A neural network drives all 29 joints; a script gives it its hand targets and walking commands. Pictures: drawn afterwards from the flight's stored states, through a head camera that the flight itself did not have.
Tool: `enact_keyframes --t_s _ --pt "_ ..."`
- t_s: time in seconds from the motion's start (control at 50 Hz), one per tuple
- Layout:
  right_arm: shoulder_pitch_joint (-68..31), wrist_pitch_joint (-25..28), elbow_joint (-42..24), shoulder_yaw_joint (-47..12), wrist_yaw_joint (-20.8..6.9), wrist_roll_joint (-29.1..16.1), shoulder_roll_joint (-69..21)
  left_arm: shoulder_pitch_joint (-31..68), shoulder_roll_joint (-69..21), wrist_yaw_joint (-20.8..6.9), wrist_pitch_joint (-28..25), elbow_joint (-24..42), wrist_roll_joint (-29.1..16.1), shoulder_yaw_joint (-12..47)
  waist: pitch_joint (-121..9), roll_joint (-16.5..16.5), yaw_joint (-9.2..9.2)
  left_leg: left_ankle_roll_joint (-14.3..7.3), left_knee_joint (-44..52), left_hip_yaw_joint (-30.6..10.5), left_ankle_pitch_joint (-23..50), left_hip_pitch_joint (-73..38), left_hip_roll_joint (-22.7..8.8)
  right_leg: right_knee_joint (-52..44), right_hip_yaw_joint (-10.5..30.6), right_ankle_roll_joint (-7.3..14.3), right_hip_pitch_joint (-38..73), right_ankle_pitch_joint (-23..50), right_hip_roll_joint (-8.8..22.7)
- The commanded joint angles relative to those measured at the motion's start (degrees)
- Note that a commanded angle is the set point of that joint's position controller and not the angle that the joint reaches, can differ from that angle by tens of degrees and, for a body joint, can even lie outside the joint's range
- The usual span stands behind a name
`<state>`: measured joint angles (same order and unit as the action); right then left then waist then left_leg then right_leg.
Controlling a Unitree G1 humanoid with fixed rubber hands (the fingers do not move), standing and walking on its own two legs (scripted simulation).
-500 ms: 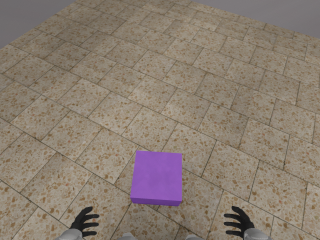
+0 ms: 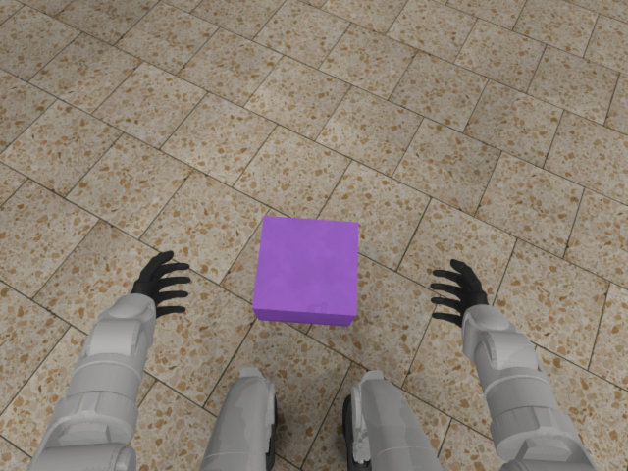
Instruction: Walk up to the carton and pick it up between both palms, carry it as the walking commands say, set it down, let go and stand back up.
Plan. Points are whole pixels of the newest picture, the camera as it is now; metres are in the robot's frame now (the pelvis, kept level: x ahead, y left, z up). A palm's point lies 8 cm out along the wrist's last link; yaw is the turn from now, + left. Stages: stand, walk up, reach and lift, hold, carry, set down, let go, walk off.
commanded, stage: reach and lift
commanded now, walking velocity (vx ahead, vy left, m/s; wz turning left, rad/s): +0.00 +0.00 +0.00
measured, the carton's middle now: (307, 272) +0.52 +0.00 -0.61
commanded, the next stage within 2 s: none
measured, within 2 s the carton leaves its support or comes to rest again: neither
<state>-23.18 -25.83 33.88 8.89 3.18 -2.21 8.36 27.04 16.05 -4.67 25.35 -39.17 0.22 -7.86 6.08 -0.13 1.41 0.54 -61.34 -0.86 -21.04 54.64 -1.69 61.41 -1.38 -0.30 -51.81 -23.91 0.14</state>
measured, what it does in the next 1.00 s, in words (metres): lowers itself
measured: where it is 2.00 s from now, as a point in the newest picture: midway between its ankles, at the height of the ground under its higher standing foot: (310, 448)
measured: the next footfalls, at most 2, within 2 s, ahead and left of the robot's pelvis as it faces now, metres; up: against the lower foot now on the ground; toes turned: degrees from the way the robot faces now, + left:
none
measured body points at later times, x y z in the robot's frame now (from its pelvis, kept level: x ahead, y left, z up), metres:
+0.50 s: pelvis +0.00 +0.02 -0.03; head +0.27 +0.02 +0.33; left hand +0.49 +0.23 -0.13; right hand +0.46 -0.22 -0.13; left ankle +0.08 +0.12 -0.66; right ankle +0.06 -0.12 -0.66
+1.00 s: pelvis +0.00 +0.00 -0.08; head +0.31 +0.00 +0.24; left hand +0.53 +0.23 -0.20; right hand +0.49 -0.23 -0.20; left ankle +0.09 +0.12 -0.66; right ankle +0.06 -0.12 -0.66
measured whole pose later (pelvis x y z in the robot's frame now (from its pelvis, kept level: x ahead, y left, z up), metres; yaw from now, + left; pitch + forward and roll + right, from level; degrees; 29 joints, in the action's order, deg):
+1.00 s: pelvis +0.00 +0.00 -0.08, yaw -1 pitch +47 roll -1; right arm -59.9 -8.8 48.6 21.2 2.0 0.5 12.7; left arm 65.7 23.4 -6.3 7.0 -58.7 1.6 -19.9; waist -5.3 -0.2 2.1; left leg 0.8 -73.9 -1.5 -21.0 100.4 -0.2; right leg 75.1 0.7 -1.1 -98.4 -24.2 -0.7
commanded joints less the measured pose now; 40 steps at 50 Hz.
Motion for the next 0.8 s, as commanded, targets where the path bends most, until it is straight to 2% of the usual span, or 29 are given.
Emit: enact_keyframes --t_s 0.0,0.16,0.38,0.46,0.56,0.64,0.7,0.78 --pt "-12.5 2.5 -2.4 1.9 0.5 -0.3 5.8 14.8 7.2 0.6 -2.5 2.2 -0.7 -1.7 -27.3 -1.8 0.41 -0.7 7.2 0.8 0.3 -14.8 2.5 -10.2 -0.2 -1.3 3.0 0.6 -1.8" --pt "-22.9 9.0 2.9 4.6 0.5 -1.7 8.3 26.8 9.2 2.0 -8.5 -4.1 -2.5 -2.9 -44.4 -2.5 0.8 -0.5 4.2 0.2 11.1 -11.9 3.0 -6.8 -0.6 -1.3 -3.0 10.0 -2.8" --pt "-38.1 15.1 8.8 7.9 -1.7 -1.6 12.6 40.7 11.6 2.9 -14.0 -9.1 -2.4 -5.3 -55.6 -4.4 1.45 -0.4 3.3 -1.6 16.9 -14.5 2.8 -4.9 -1.9 -1.0 -14.8 11.2 -3.5" --pt "-41.2 17.0 11.3 9.2 -2.4 -1.4 13.0 44.7 12.0 2.7 -15.7 -10.4 -2.0 -6.4 -58.5 -5.3 1.85 -0.3 2.2 -2.4 22.0 -15.8 2.7 -4.3 -2.2 -1.1 -19.2 13.8 -3.6" --pt "-43.8 18.3 11.5 10.8 -2.5 -0.2 12.9 48.4 12.7 2.1 -17.0 -11.3 -1.0 -8.4 -62.4 -5.8 1.54 -0.3 0.5 -2.7 28.6 -15.2 2.8 -3.4 -1.6 -1.4 -22.5 17.7 -3.6" --pt "-44.2 18.8 8.3 11.8 -2.1 1.1 12.6 48.8 13.7 1.1 -18.0 -10.1 0.0 -10.3 -68.1 -4.6 1.35 -0.5 -0.2 -1.6 32.8 -12.7 3.4 -2.3 -1.2 -1.7 -17.8 24.5 -3.7" --pt "-43.7 18.8 6.4 12.1 -1.9 1.9 11.9 47.9 14.2 -0.1 -18.5 -10.0 0.8 -11.4 -69.3 -3.3 1.07 -0.8 -0.5 -0.4 32.7 -7.7 4.0 -1.3 -0.9 -2.0 -14.3 27.8 -3.6" --pt "-44.0 18.6 5.6 12.3 -1.9 2.7 10.4 47.6 14.3 -1.4 -19.1 -10.9 1.7 -12.7 -66.0 -1.8 0.53 -0.8 -1.4 1.0 26.9 1.4 4.5 0.4 -0.4 -2.7 -12.9 26.5 -3.2"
